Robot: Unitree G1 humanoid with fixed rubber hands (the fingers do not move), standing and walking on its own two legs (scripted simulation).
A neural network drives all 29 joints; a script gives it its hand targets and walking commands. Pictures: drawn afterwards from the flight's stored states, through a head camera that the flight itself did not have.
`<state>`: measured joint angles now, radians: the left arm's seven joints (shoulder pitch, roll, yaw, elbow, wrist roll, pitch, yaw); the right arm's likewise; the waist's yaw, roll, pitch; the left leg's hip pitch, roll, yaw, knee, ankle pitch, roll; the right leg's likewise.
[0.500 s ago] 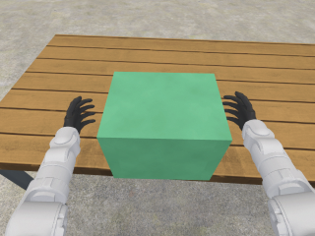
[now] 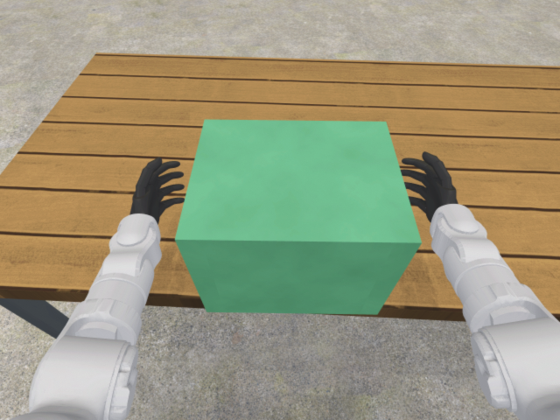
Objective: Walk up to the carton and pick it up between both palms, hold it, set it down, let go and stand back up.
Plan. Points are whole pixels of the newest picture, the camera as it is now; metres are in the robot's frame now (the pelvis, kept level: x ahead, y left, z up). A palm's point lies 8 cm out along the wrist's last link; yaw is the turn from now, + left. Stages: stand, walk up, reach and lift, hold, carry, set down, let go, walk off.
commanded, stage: reach and lift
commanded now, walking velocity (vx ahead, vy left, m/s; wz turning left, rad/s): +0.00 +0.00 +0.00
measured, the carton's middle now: (293, 219) +0.41 +0.03 +0.05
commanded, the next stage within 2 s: none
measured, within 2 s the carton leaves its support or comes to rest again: neither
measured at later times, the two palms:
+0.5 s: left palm (157, 206) +0.40 +0.24 +0.08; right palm (418, 199) +0.44 -0.15 +0.08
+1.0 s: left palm (170, 213) +0.39 +0.22 +0.07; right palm (416, 202) +0.44 -0.15 +0.08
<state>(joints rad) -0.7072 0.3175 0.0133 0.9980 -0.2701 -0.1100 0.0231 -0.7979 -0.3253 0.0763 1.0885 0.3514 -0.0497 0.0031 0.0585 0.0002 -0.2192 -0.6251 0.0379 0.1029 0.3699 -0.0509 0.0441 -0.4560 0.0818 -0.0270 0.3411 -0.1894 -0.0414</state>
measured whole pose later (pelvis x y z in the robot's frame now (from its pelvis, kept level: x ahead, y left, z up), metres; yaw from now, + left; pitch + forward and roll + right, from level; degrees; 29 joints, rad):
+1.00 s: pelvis +0.01 -0.01 +0.01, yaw +1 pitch +16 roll -1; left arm -0.67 0.15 0.23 0.99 -0.03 -0.19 0.02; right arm -0.74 -0.16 -0.06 1.01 0.16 -0.08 -0.12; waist 0.06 -0.01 -0.20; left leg -0.53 0.02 0.09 0.28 -0.02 0.03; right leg -0.37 0.08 -0.04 0.28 -0.18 -0.05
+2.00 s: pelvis +0.02 -0.01 +0.01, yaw +5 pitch +11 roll +0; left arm -0.61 0.08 0.37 0.87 0.20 -0.19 -0.05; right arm -0.64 -0.05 -0.33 0.90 -0.21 -0.14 -0.02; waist 0.00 -0.04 -0.14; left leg -0.38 -0.02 0.04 0.17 0.02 0.04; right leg -0.21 0.05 -0.08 0.18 -0.16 -0.05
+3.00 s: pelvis +0.00 +0.00 +0.01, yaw +3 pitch +1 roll -1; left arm -0.52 0.11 0.15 0.44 0.05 0.30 0.04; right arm -0.54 -0.13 -0.11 0.70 0.04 0.11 -0.07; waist -0.02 -0.04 -0.10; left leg -0.25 -0.01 0.06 0.24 -0.02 0.05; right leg -0.07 0.05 -0.06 0.20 -0.16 -0.04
